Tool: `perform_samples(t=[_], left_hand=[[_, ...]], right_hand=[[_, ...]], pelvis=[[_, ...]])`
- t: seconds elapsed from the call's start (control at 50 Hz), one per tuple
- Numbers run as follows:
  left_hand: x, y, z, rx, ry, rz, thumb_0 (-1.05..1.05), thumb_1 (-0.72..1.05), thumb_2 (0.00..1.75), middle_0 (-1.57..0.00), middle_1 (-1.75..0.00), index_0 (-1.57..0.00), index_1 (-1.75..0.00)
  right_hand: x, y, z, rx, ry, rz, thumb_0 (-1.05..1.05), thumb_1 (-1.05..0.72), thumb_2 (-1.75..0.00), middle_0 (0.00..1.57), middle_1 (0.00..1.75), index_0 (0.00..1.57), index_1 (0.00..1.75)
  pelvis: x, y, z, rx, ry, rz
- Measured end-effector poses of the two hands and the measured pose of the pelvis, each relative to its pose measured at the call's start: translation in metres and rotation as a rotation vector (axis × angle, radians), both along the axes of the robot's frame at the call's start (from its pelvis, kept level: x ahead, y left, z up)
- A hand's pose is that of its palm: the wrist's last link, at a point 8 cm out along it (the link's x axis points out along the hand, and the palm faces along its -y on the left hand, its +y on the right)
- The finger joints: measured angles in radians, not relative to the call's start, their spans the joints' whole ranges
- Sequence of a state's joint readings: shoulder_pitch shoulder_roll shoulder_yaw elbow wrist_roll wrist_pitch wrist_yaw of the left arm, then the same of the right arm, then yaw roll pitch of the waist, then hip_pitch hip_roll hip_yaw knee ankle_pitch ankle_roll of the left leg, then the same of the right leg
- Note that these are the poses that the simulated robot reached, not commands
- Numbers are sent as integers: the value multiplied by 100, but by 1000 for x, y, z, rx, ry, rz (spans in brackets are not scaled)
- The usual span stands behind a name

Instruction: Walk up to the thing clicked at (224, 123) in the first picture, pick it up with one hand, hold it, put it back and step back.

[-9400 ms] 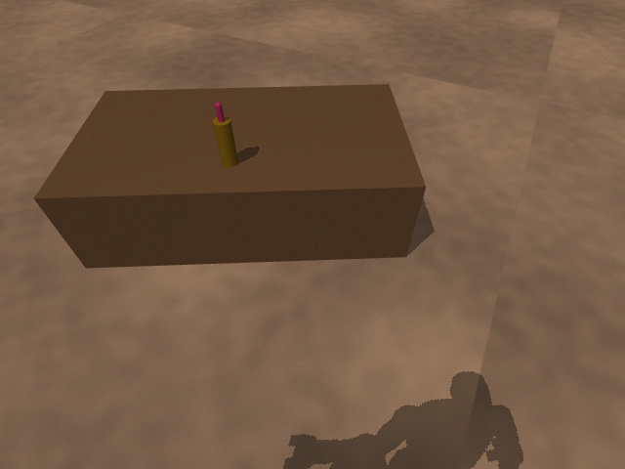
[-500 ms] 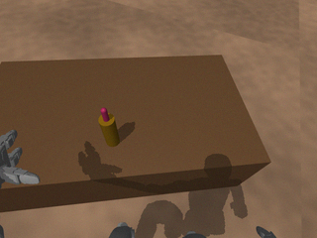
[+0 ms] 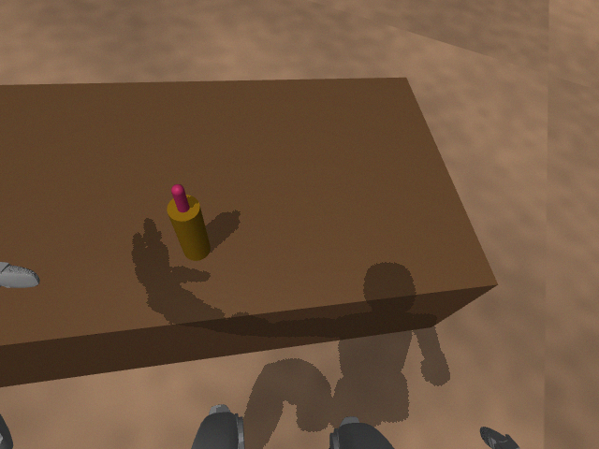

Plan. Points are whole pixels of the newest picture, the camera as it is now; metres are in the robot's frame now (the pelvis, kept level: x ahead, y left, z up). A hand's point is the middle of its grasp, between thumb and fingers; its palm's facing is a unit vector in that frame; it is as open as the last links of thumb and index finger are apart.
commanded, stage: go down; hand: left
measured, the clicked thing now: (188, 222) +0.55 +0.19 -0.20
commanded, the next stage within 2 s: none
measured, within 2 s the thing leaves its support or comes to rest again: neither
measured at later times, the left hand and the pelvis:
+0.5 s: hand out of the picture +0.41 +0.37 +0.04, palm faces +0.19 -0.98 -0.06, open 17.3 cm; pelvis +0.01 +0.01 +0.00, yaw +0 degrees
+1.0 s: hand out of the picture +0.43 +0.38 +0.04, palm faces +0.19 -0.98 -0.04, open 17.1 cm; pelvis +0.00 +0.01 -0.01, yaw +0 degrees
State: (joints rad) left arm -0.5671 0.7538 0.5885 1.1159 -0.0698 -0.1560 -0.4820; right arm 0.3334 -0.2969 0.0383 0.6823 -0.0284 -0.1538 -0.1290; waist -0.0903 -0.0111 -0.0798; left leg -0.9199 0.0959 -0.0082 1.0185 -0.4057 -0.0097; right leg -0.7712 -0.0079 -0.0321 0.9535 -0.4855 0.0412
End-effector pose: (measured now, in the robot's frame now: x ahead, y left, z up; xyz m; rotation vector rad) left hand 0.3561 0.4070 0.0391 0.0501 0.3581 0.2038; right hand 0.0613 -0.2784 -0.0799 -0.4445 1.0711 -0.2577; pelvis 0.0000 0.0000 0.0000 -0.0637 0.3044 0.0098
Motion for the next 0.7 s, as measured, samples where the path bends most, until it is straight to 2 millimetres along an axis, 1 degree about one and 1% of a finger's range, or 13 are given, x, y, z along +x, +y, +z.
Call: perform_samples(t=[0.28,0.46,0.56,0.7], left_hand=[[12,6,2,-3,-34,-4,-2,-45,5,-6,-2,-4,-3],[19,8,6,-12,-64,-5,-2,-48,5,-7,-3,-5,-4],[22,10,7,-14,-84,-5,-2,-47,5,-7,-3,-5,-4],[30,14,8,-11,-113,-7,-2,-46,5,-7,-3,-5,-4]], right_hand=[[3,10,-3,11,29,-7,1,-89,-90,21,30,21,30],[7,11,-3,4,28,0,1,-89,-90,21,30,21,30],[5,10,-4,0,36,9,1,-89,-90,21,30,21,30],[-2,10,-6,-8,61,15,1,-89,-90,21,30,21,30]], pelvis=[[7,5,-1,-7,16,1],[8,6,-2,-11,21,2],[6,6,-4,-12,28,4],[2,5,-7,-16,41,5]])
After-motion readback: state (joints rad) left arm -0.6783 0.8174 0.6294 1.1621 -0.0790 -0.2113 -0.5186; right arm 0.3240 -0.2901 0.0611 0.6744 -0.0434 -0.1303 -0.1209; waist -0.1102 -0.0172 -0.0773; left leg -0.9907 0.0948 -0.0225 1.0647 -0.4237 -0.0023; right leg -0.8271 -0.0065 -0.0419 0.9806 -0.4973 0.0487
